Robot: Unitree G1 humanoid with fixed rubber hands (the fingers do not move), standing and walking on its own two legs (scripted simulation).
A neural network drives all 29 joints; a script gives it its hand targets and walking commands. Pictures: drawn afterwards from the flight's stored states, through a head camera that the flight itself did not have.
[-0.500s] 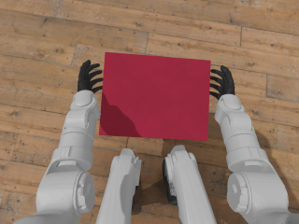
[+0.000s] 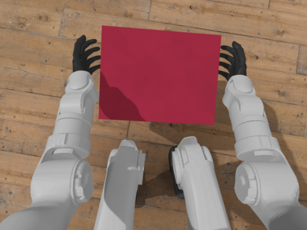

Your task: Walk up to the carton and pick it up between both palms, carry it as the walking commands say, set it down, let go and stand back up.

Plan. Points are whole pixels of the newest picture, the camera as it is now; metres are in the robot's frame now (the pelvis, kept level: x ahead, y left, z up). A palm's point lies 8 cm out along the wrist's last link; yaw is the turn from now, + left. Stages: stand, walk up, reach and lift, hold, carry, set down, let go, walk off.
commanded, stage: set down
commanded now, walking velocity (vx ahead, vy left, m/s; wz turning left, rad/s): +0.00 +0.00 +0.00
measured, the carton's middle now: (157, 80) +0.48 -0.02 -0.20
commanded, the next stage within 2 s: none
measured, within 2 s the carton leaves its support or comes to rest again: rests again in 1.16 s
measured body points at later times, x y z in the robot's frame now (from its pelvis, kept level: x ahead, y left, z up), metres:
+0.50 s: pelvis -0.02 +0.00 -0.06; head +0.34 +0.00 +0.19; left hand +0.51 +0.16 -0.24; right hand +0.49 -0.21 -0.24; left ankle +0.10 +0.11 -0.40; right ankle +0.13 -0.10 -0.40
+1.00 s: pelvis -0.02 +0.01 -0.08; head +0.34 +0.00 +0.18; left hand +0.51 +0.17 -0.26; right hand +0.49 -0.20 -0.27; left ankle +0.10 +0.11 -0.40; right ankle +0.13 -0.10 -0.40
